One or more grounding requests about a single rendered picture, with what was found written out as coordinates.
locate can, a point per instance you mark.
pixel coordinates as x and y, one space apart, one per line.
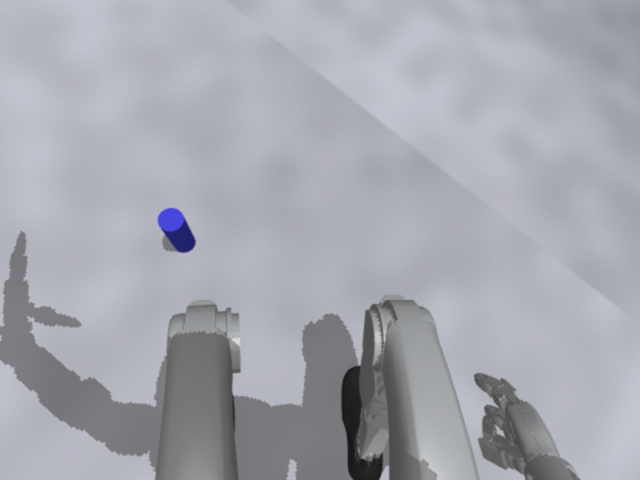
175 227

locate right robot hand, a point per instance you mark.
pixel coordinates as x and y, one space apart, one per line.
527 437

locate right robot arm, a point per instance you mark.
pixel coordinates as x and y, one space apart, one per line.
549 468

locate right robot foot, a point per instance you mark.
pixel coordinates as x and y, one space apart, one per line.
359 469

